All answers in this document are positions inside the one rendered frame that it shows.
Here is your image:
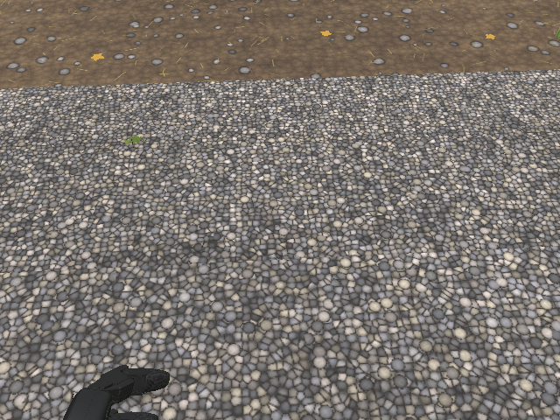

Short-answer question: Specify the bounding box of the left robot hand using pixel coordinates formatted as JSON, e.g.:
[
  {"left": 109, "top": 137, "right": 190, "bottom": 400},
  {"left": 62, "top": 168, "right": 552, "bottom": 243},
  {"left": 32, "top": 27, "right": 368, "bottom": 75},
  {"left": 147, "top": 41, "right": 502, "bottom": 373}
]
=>
[{"left": 63, "top": 365, "right": 170, "bottom": 420}]

